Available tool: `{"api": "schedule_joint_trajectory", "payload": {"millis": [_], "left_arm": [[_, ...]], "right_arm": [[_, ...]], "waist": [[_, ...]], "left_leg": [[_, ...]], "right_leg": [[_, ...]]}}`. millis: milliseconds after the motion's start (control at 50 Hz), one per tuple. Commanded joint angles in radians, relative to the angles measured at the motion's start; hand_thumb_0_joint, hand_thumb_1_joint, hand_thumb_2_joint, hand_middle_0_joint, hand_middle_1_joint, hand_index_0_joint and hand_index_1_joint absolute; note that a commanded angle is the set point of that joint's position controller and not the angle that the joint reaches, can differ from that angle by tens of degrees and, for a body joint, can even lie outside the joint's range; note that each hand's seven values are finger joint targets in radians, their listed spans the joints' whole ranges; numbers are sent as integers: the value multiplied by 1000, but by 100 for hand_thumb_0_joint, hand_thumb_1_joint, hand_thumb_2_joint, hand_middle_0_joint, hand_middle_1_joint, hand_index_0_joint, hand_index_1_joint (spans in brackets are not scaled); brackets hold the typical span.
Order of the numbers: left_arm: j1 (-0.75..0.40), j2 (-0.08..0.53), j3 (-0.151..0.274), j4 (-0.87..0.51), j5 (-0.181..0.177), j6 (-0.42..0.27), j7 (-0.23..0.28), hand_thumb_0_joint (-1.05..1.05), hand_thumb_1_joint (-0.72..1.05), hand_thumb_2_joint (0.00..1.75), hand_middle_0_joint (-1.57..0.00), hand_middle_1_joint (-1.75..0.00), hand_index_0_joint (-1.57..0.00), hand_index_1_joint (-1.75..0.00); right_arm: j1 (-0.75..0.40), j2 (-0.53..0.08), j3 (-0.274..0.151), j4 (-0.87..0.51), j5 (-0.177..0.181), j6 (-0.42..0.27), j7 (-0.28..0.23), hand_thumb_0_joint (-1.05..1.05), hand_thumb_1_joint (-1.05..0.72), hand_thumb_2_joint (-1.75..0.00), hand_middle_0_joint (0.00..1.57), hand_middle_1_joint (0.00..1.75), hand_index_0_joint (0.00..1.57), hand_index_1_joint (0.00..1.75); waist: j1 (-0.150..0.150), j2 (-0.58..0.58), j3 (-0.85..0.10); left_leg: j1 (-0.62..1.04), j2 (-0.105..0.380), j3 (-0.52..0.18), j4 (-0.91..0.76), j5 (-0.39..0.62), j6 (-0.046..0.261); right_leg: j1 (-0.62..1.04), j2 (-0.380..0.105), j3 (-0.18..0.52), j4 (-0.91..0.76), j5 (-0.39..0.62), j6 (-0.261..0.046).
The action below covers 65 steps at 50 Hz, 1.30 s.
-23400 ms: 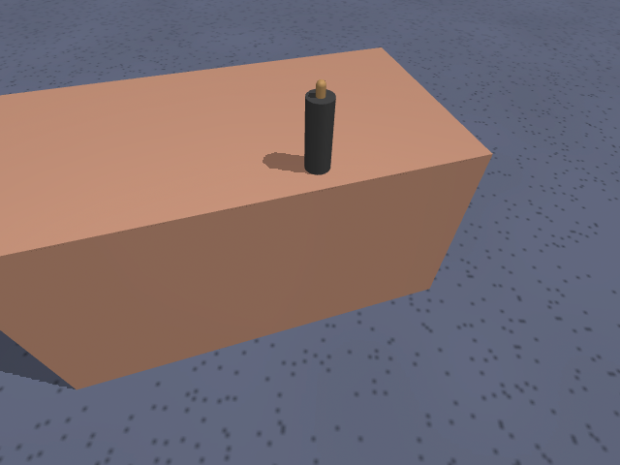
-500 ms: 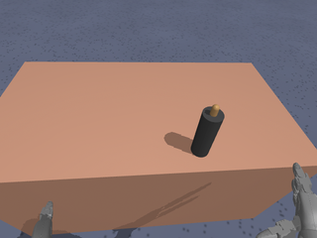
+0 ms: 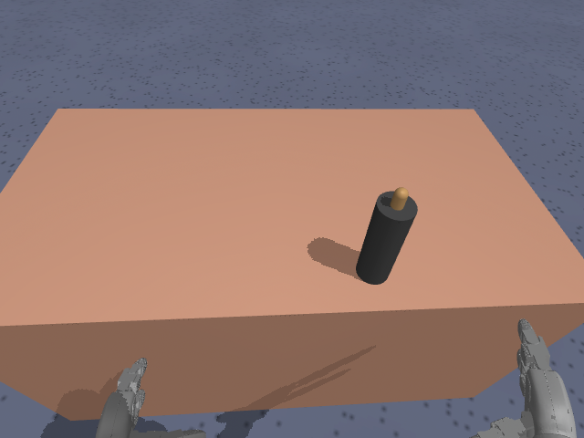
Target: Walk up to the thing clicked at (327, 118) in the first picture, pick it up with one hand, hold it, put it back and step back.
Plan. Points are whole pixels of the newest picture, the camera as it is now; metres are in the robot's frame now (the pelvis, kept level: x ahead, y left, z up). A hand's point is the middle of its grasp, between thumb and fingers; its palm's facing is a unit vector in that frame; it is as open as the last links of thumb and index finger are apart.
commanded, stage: home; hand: right
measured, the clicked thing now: (385, 235) +0.44 -0.18 -0.01
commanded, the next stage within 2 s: none
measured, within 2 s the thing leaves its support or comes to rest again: neither
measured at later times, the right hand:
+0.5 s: hand (408, 394) +0.20 -0.18 -0.10, palm faces +0.07 +0.97 -0.22, open 17.6 cm
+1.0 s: hand out of the picture +0.13 -0.27 -0.14, palm faces -0.06 +0.92 -0.39, open 17.5 cm
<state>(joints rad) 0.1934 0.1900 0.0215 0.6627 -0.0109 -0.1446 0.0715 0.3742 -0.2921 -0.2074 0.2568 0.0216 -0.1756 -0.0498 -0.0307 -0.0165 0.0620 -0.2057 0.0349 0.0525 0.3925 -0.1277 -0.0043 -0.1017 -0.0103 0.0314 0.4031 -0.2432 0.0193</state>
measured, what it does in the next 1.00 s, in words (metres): stands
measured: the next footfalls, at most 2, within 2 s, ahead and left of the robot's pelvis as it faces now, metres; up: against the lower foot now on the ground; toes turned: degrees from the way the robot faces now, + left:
none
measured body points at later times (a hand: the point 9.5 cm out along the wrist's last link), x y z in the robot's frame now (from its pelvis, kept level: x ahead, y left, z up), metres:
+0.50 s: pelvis +0.02 -0.01 +0.00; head +0.03 -0.01 +0.45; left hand +0.17 +0.23 -0.10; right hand +0.19 -0.24 -0.08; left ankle +0.06 +0.12 -0.74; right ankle -0.01 -0.14 -0.74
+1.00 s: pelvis +0.03 -0.01 +0.00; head +0.02 +0.00 +0.45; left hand +0.10 +0.30 -0.13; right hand +0.13 -0.31 -0.12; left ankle +0.06 +0.12 -0.74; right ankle -0.01 -0.14 -0.74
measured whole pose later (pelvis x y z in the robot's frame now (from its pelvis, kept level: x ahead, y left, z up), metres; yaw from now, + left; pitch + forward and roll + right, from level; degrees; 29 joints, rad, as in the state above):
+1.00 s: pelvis +0.03 -0.01 +0.00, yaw +2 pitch -2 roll -1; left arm 0.20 0.37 0.01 0.96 0.04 0.01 0.00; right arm 0.18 -0.37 0.01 0.99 -0.02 -0.02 0.00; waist 0.00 -0.01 0.00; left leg -0.23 0.04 0.01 0.47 -0.21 -0.01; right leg -0.07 -0.01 -0.01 0.42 -0.31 0.01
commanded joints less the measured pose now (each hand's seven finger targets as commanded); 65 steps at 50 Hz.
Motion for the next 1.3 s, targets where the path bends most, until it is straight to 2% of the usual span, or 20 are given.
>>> {"api": "schedule_joint_trajectory", "payload": {"millis": [0, 60, 160, 260, 280, 340, 360, 380, 400, 480, 520, 580, 640, 660, 700, 780, 820, 900, 1080, 1280], "left_arm": [[-100, 166, 67, -125, 3, -60, 9, 0, 52, 70, -16, -23, -16, -24], [-82, 183, 94, -114, 1, -60, 12, 0, 70, 78, -18, -26, -18, -26], [-123, 93, 25, -107, -9, -56, 6, 0, 89, 89, -20, -29, -20, -29], [-173, 91, 13, -134, -10, -45, 3, 0, 90, 90, -20, -30, -20, -30], [-145, 47, -18, -89, -9, -35, -2, 0, 90, 90, -20, -29, -20, -30], [-166, 85, 12, -107, -11, -20, -4, 0, 90, 90, -20, -30, -20, -30], [-43, 171, 30, -57, 7, -2, -6, 0, 90, 90, -20, -30, -20, -30], [-65, 149, 15, -72, 3, 2, -12, 0, 90, 90, -20, -30, -20, -30], [-73, 127, 8, -84, 2, 4, -16, 0, 90, 90, -20, -30, -20, -30], [-74, 141, 17, -91, -3, 28, -18, 0, 90, 90, -20, -30, -20, -30], [-61, 140, 16, -93, -1, 37, -18, 0, 90, 90, -20, -30, -20, -30], [-50, 149, 22, -85, -1, 49, -15, 0, 90, 90, -20, -30, -20, -30], [-39, 147, 21, -85, 1, 60, -10, 0, 90, 90, -20, -30, -20, -30], [10, 324, 67, 12, 67, 75, -32, 0, 90, 90, -20, -30, -20, -30], [31, 308, 64, 32, 59, 92, -46, 0, 90, 90, -20, -30, -20, -30], [-2, 306, 40, 106, 43, 104, -61, 0, 90, 90, -20, -30, -20, -30], [-12, 318, 38, 141, 48, 108, -62, 0, 90, 90, -20, -30, -20, -30], [-33, 334, 29, 205, 46, 119, -65, 0, 90, 90, -20, -30, -20, -30], [-40, 378, 16, 316, 41, 128, -71, 0, 90, 90, -20, -30, -20, -30], [-33, 390, 13, 371, 35, 124, -68, 0, 90, 90, -20, -30, -20, -30]], "right_arm": [[-74, -103, 27, -75, -4, -33, 0, 0, 60, -3, 5, 5, 5, 5], [-117, -59, 80, 14, -11, -9, 3, 0, 60, -3, 5, 5, 5, 5], [-247, -50, 115, 121, -18, 14, 2, 0, 60, -3, 5, 4, 5, 4], [-305, -60, 135, 161, -15, 27, -15, 0, 58, -4, 5, 5, 5, 5], [-254, -40, 147, 221, -14, 34, -13, 0, 58, -4, 5, 5, 5, 5], [-253, -46, 145, 220, -9, 47, -19, 0, 57, -5, 5, 5, 5, 5], [-240, -117, 34, 176, -9, 38, -46, 0, 59, -3, 5, 5, 5, 5], [-201, -24, 135, 204, -12, 42, -38, 0, 58, -4, 5, 5, 5, 5], [-192, 40, 195, 217, -7, 44, -28, 0, 58, -3, 5, 5, 5, 5], [-231, 18, 170, 201, -3, 40, -37, 0, 57, -4, 5, 5, 5, 5], [-245, 41, 204, 201, -3, 38, -33, 0, 59, -3, 5, 5, 5, 5], [-283, -2, 161, 187, -7, 39, -45, 0, 59, -3, 5, 5, 5, 5], [-294, 7, 167, 198, -7, 42, -47, 0, 61, -2, 5, 4, 5, 4], [-144, -234, 123, 374, -73, 70, -12, 0, 56, -4, 5, 5, 5, 5], [-149, -216, 126, 409, -60, 88, 13, 0, 58, -4, 5, 5, 5, 5], [-223, -191, 164, 501, -44, 100, 32, 0, 58, -4, 5, 5, 5, 5], [-232, -208, 170, 549, -46, 108, 36, 0, 57, -5, 5, 5, 5, 5], [-253, -243, 176, 631, -42, 121, 38, 0, 54, -6, 5, 5, 5, 5], [-271, -302, 185, 746, -38, 137, 41, 0, 51, -8, 6, 6, 6, 6], [-257, -297, 189, 795, -35, 143, 41, 0, 51, -8, 6, 6, 6, 6]], "waist": [[38, 22, -95], [62, 61, -99], [46, 36, -111], [20, -38, -200], [17, -66, -192], [14, -77, -186], [-10, -72, -163], [11, -51, -126], [27, -27, -102], [18, 45, -111], [34, 55, -134], [24, 29, -179], [34, 38, -211], [24, -10, -263], [30, -3, -287], [34, 21, -174], [34, 8, -151], [32, 18, -109], [27, 36, -26], [23, 11, -43]], "left_leg": [[94, -18, 34, -58, -28, 5], [77, -20, 39, -57, -16, 1], [88, -11, 26, -57, -31, 1], [158, -12, 19, -22, 94, 12], [165, -10, 15, -21, 107, 12], [175, -14, 17, -30, 106, 16], [168, -23, 8, -31, 74, 18], [147, -28, 12, -34, 49, 19], [133, -29, 13, -38, 37, 17], [113, -31, 18, -40, 9, 14], [111, -30, 15, -26, 55, 13], [121, -30, 14, 3, 121, 17], [130, -30, 12, 18, 164, 16], [140, 90, -88, 135, 396, 49], [154, 101, -87, 139, 466, 65], [92, 87, -94, 103, 287, 50], [78, 85, -98, 93, 296, 50], [61, 91, -122, 49, 223, 49], [31, 90, -168, -69, -53, 39], [69, 87, -167, -68, 12, 36]], "right_leg": [[-94, 26, -48, -102, 48, -35], [-76, 22, -44, -99, 52, -36], [-97, 29, -48, -93, 34, -35], [-92, 24, -50, -70, 159, -17], [-100, 29, -57, -62, 171, -15], [-107, 24, -56, -71, 172, -12], [-116, 31, -63, -71, 138, -12], [-125, 24, -63, -80, 112, -11], [-134, 24, -64, -80, 96, -15], [-135, 20, -61, -78, 76, -24], [-119, 20, -61, -61, 122, -24], [-101, 17, -57, -44, 194, -17], [-85, 15, -56, -27, 244, -14], [-45, -88, 18, 34, 425, -22], [-34, -86, 19, 54, 438, -21], [-79, -89, 21, -1, 288, -19], [-62, -91, 20, -13, 309, -19], [-46, -93, 27, -51, 192, -31], [-55, -87, 32, -133, -10, -44], [-42, -105, 41, -157, 30, -43]]}}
